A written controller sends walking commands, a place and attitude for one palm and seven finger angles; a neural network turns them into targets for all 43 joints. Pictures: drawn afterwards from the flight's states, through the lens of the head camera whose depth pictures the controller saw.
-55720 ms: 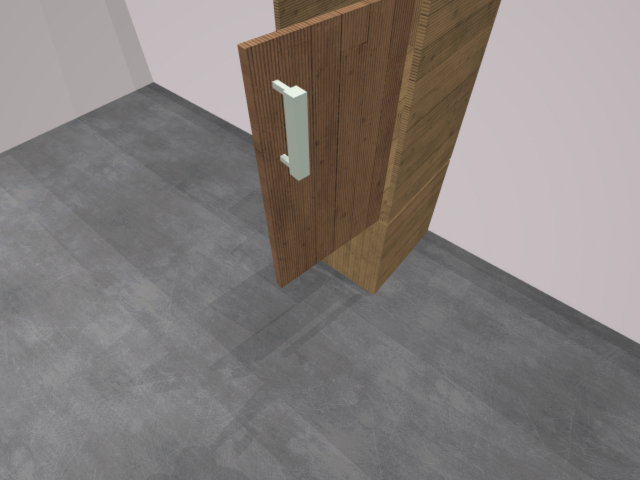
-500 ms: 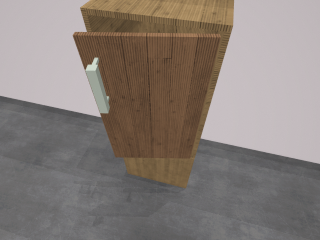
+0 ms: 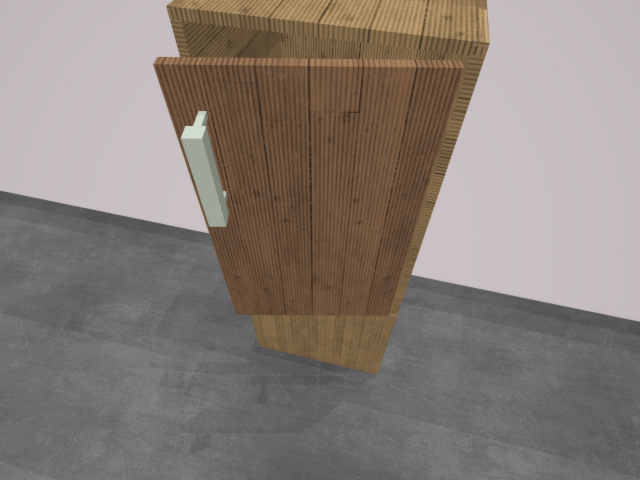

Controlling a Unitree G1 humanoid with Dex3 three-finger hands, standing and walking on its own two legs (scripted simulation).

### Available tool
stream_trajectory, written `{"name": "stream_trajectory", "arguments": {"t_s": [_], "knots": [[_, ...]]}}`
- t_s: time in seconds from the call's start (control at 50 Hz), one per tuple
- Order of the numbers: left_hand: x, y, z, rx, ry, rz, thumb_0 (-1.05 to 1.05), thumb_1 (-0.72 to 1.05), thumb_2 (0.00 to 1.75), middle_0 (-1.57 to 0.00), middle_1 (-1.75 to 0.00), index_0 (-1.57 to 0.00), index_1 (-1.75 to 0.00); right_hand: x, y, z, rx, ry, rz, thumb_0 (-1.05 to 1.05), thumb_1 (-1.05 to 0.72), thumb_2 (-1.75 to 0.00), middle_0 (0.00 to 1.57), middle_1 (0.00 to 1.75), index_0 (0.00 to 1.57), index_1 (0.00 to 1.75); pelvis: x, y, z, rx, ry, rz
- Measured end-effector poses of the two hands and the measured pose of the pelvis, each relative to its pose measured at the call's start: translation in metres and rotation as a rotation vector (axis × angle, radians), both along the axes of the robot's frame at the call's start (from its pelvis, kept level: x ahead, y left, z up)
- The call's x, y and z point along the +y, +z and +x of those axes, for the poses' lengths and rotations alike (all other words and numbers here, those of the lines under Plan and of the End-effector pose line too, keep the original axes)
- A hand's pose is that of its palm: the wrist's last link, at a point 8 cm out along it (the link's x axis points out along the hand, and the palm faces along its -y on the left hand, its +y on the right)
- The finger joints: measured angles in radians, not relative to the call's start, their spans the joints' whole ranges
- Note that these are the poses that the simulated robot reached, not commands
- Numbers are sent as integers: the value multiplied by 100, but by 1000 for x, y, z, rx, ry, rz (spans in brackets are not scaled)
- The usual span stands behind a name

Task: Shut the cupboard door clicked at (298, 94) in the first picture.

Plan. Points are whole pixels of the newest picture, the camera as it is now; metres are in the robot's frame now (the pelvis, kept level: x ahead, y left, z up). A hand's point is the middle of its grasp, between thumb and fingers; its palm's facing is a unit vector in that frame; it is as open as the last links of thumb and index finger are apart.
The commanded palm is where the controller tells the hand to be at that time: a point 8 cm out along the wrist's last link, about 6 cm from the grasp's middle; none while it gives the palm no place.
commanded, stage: come to a stop and stand still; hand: left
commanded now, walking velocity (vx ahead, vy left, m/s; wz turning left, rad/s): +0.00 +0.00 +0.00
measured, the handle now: (210, 171) +0.47 +0.18 +0.12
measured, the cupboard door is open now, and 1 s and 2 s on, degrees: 14 14 14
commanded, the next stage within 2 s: none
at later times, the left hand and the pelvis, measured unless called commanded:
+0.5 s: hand out of the picture -0.06 +0.22 -0.16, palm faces +0.02 -0.98 -0.21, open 7.4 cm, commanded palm none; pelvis -0.07 +0.04 +0.01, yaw -1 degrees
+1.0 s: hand out of the picture -0.18 +0.20 -0.18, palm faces +0.09 -0.99 -0.13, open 7.4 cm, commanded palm none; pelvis -0.13 +0.05 +0.00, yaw +1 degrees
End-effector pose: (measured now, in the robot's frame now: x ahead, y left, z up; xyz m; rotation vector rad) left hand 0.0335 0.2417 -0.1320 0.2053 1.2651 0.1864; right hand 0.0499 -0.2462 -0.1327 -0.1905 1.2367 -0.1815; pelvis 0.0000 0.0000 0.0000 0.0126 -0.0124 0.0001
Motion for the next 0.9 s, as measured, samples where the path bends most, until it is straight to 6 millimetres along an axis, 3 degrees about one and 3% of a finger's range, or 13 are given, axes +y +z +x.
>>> {"name": "stream_trajectory", "arguments": {"t_s": [0.14,0.26,0.36,0.64,0.74,0.9], "knots": [[26,6,16,-116,-46,1,0,90,89,-20,-30,-20,-30,34,4,-24,-73,-25,17,1,-91,-90,20,30,20,30,24,-1,-21,-25,-25,-15],[32,12,3,-147,-67,-15,0,91,89,-20,-30,-20,-30,49,6,-49,-80,-36,35,1,-93,-90,20,30,21,30,36,2,-43,-29,-32,-24],[33,9,-31,-100,-51,-30,0,91,89,-20,-30,-20,-30,52,6,-73,-43,-35,40,1,-92,-90,20,30,21,30,39,5,-57,-27,-22,-23],[13,-5,-166,168,49,-84,0,91,89,-20,-30,-20,-30,56,2,-130,83,-47,51,1,-91,-90,20,30,20,30,38,8,-84,-28,-6,-30],[4,-6,-192,205,73,-106,0,91,89,-20,-30,-20,-30,63,0,-144,110,-47,64,1,-91,-90,20,30,20,30,38,9,-94,-33,2,-32],[-4,-8,-213,197,104,-132,0,91,89,-20,-30,-20,-30,72,-3,-162,126,-42,77,1,-92,-90,20,30,20,30,41,8,-116,-34,16,-33]]}}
